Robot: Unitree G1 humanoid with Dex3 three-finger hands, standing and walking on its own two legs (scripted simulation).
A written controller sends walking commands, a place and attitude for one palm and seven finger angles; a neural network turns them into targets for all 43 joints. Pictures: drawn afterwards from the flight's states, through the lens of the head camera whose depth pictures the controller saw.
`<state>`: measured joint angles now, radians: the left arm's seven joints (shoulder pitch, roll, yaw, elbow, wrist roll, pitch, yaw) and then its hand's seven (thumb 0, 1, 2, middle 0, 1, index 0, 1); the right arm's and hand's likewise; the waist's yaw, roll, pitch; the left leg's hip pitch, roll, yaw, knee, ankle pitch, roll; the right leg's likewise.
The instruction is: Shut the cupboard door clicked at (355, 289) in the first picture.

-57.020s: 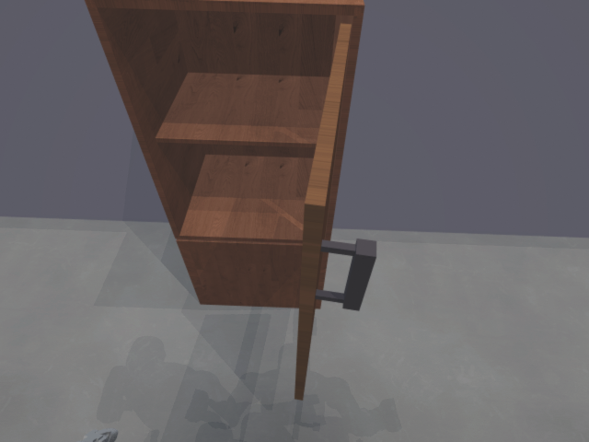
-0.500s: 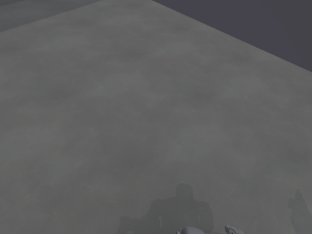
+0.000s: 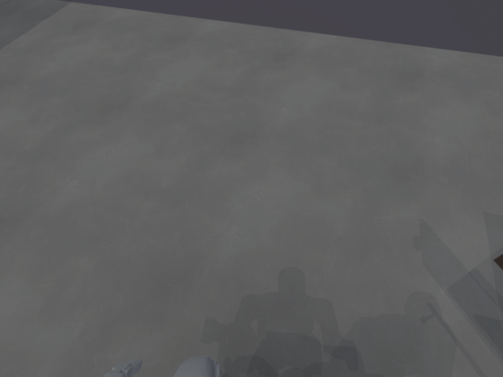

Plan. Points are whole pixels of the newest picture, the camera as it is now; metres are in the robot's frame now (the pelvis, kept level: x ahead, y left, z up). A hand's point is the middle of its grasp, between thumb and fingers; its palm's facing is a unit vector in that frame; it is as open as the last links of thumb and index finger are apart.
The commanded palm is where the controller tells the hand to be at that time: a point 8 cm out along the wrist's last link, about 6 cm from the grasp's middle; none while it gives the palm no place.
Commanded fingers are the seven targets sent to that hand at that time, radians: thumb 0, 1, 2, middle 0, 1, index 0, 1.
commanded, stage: turn to face it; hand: left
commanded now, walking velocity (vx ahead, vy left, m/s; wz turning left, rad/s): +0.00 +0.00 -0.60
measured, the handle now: out of the picture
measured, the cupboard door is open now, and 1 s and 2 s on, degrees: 40 40 40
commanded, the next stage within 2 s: take the last steps up to it in 1.90 s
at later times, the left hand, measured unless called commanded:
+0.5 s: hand (132, 363) +0.16 +0.23 -0.16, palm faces -0.24 -0.95 -0.22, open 7.4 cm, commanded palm none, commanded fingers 0.00 0.90 0.90 -0.20 -0.30 -0.20 -0.30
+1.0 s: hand (187, 335) +0.21 +0.14 -0.16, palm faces -0.52 -0.83 -0.21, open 7.4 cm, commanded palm none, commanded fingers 0.00 0.90 0.90 -0.20 -0.30 -0.20 -0.30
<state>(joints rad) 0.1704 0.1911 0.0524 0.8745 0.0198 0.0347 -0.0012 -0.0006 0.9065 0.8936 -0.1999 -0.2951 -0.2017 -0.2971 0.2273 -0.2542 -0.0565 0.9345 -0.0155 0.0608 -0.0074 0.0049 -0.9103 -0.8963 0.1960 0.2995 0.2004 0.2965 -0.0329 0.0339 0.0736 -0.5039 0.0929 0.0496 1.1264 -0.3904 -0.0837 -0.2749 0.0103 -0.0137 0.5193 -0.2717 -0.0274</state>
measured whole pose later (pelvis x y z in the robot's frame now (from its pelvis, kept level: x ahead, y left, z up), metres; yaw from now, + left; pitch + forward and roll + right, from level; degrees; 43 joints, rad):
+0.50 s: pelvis +0.03 +0.04 +0.01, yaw -17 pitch +1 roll -2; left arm 0.18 0.27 0.11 0.89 0.02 0.09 -0.04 0.00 0.91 0.89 -0.20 -0.29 -0.20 -0.30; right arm 0.21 -0.19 -0.02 0.87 -0.03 0.01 -0.03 0.00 -0.90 -0.90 0.20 0.30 0.21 0.30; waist 0.01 -0.01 0.08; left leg -0.21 0.12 0.18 0.49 -0.28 0.00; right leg -0.46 -0.03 -0.04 1.02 -0.44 0.06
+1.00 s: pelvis +0.04 +0.02 +0.00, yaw -34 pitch +2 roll +0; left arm 0.20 0.21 0.06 0.89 0.03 0.04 -0.01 0.00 0.90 0.89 -0.20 -0.30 -0.20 -0.30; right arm 0.16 -0.24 -0.04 0.88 -0.01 0.05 -0.01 0.00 -0.91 -0.90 0.20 0.30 0.20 0.30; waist 0.01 -0.02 0.07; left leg -0.41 0.04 0.02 0.78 -0.39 -0.09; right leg -0.29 0.04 0.09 0.51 -0.26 -0.01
